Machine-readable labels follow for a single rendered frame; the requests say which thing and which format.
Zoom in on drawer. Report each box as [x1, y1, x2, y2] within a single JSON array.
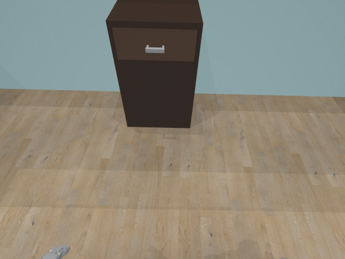
[[112, 28, 198, 62]]

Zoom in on handle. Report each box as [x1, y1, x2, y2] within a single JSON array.
[[146, 45, 164, 53]]

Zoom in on robot left hand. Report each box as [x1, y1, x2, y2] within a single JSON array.
[[41, 245, 70, 259]]

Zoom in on cabinet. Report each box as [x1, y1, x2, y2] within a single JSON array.
[[106, 0, 203, 128]]

